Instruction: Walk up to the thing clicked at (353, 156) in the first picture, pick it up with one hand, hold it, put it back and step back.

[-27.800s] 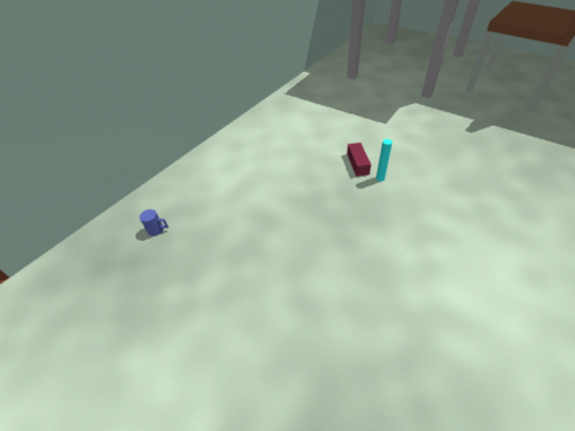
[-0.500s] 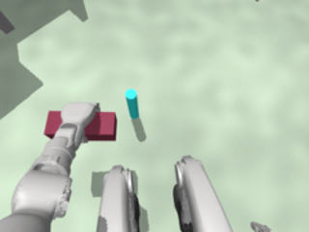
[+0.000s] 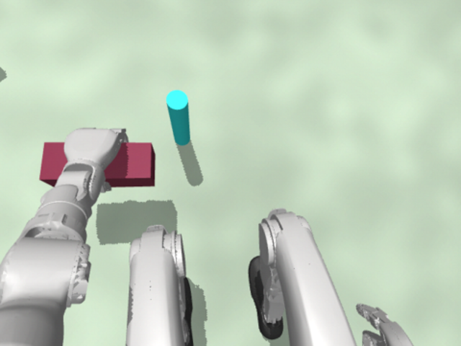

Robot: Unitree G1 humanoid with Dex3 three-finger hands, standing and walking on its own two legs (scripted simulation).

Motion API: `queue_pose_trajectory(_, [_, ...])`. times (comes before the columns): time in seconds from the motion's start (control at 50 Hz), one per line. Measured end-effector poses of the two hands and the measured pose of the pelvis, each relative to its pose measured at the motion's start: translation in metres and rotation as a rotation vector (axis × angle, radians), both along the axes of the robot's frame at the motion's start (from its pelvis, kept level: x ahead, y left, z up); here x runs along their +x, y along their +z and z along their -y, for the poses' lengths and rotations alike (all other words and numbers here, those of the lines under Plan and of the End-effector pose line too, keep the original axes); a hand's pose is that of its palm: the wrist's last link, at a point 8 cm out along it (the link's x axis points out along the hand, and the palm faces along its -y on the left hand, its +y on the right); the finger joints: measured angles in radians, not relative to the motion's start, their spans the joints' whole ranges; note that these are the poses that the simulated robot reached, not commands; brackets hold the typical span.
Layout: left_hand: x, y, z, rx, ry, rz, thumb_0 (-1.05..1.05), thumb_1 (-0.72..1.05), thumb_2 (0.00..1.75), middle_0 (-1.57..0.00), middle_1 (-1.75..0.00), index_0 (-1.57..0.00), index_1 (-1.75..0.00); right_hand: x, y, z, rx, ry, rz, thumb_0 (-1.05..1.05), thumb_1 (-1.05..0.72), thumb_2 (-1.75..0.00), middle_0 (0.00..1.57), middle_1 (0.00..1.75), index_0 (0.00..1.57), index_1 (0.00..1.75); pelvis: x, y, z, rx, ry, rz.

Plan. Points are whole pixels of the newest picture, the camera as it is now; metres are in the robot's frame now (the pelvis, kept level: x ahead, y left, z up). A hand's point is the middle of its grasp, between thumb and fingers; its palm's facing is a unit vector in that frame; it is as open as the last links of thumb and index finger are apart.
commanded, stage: crouch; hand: left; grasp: from above
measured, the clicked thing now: (103, 165) +0.45 +0.24 -0.21
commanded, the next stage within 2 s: lower in 0.58 s
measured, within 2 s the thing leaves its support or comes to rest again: neither
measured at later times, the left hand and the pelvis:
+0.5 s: hand (109, 165) +0.46 +0.23 -0.23, palm faces -0.48 +0.01 -0.88, open 10.5 cm; pelvis -0.01 +0.00 -0.06, yaw -1 degrees
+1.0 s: hand (115, 169) +0.46 +0.23 -0.28, palm faces -0.50 +0.01 -0.87, open 10.5 cm; pelvis -0.01 +0.00 -0.08, yaw -3 degrees
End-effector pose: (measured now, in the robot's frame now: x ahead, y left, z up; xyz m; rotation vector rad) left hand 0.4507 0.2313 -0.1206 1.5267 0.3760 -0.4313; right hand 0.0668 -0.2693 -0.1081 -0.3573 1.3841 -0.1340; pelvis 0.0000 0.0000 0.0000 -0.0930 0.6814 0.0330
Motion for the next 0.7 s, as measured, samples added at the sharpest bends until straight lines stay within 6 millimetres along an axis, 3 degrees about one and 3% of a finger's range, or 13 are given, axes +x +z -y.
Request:
queue_pose_trajectory(0.38, [0.012, -0.044, 0.0, 0.016, -0.009, 0.031, -0.01, -0.12, 0.7, -0.59, -0.76, -0.62, -0.7, -0.049, -0.036, 0.006, -0.004, -0.008, -0.089, 0.0, -0.93, -0.91, 0.2, 0.3, 0.2, 0.3, -0.011, -0.048, 0.002, -0.007, -0.013, 0.037])
queue_pose_trajectory(0.7, [0.018, -0.064, -0.003, 0.007, -0.01, 0.023, -0.01, -0.11, 0.7, -0.59, -0.76, -0.62, -0.7, -0.05, -0.051, 0.003, -0.007, 0.019, -0.088, 0.0, -0.93, -0.9, 0.2, 0.3, 0.2, 0.3, -0.012, -0.068, 0.003, -0.024, -0.024, 0.062])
